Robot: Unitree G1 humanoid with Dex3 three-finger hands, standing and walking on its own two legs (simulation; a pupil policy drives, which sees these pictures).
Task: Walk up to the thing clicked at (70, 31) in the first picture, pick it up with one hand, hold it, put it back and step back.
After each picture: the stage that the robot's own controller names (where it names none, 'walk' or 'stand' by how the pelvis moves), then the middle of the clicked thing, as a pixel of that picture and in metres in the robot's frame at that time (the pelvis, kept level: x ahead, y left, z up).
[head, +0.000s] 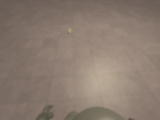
stand; (69, 31) +2.17 +0.67 -0.72
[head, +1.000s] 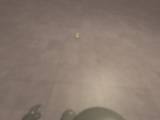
walk; (77, 36) +2.09 +0.32 -0.70
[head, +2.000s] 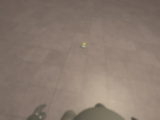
walk; (83, 45) +1.48 +0.11 -0.72
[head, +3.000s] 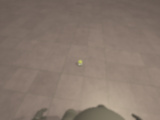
walk; (80, 63) +0.95 +0.16 -0.72
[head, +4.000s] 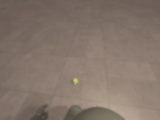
walk; (75, 82) +0.58 +0.24 -0.70
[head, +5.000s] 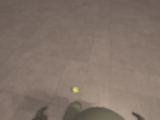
walk; (75, 90) +0.39 +0.20 -0.69
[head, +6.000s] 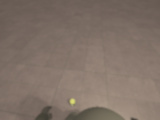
stand; (72, 102) +0.32 +0.21 -0.72
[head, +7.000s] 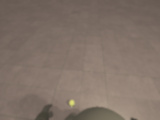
stand; (72, 103) +0.28 +0.21 -0.72
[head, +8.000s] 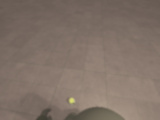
stand; (72, 101) +0.31 +0.21 -0.73
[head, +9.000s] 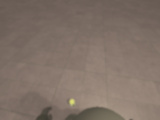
stand; (72, 102) +0.30 +0.20 -0.73
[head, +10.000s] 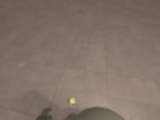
go down; (72, 101) +0.30 +0.20 -0.73
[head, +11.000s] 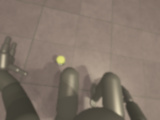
go down; (61, 61) +0.40 +0.24 -0.31
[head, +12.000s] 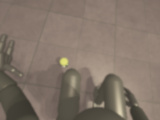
approach; (64, 63) +0.39 +0.24 -0.30
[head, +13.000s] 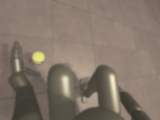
close in; (38, 59) +0.38 +0.27 -0.22
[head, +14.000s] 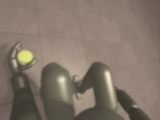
close; (25, 58) +0.38 +0.28 -0.22
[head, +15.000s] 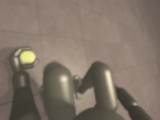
lift; (27, 58) +0.37 +0.27 -0.22
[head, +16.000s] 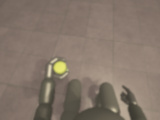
lift; (61, 70) +0.32 +0.20 -0.01
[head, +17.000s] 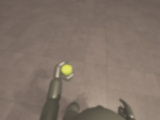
hold; (67, 73) +0.32 +0.17 +0.00
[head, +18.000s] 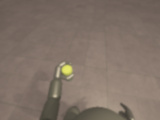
hold; (67, 73) +0.32 +0.17 +0.01
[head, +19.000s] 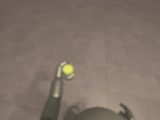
crouch; (68, 73) +0.33 +0.17 +0.01
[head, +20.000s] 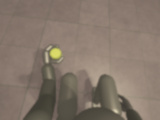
crouch; (57, 56) +0.42 +0.23 -0.08
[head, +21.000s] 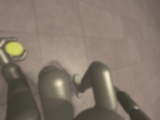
lower; (16, 51) +0.42 +0.31 -0.21
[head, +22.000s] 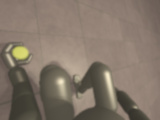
lower; (21, 55) +0.39 +0.30 -0.22
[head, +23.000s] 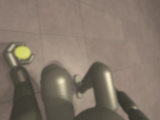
lower; (23, 55) +0.39 +0.29 -0.22
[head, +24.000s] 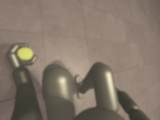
lower; (26, 55) +0.38 +0.29 -0.22
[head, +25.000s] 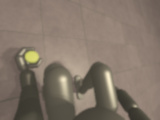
loosen; (32, 59) +0.38 +0.26 -0.22
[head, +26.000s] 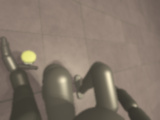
withdraw; (29, 58) +0.38 +0.27 -0.22
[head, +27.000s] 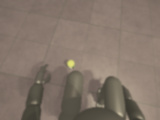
walk; (71, 64) +0.41 +0.21 -0.35
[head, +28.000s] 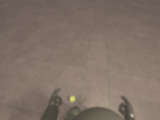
stand; (72, 99) +0.32 +0.18 -0.66
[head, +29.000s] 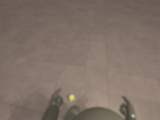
stand; (72, 98) +0.34 +0.20 -0.67
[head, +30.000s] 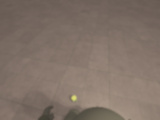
stand; (74, 99) +0.34 +0.19 -0.71
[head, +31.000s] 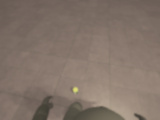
walk; (75, 90) +0.38 +0.17 -0.70
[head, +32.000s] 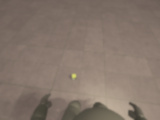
walk; (74, 77) +0.54 +0.21 -0.70
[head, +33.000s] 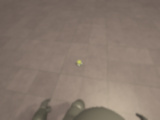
walk; (79, 63) +0.85 +0.24 -0.70
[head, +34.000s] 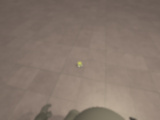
stand; (79, 65) +0.95 +0.20 -0.72
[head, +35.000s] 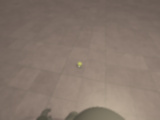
stand; (79, 65) +0.96 +0.19 -0.73
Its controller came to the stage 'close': yes
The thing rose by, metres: 0.73
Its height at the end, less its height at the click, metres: +0.00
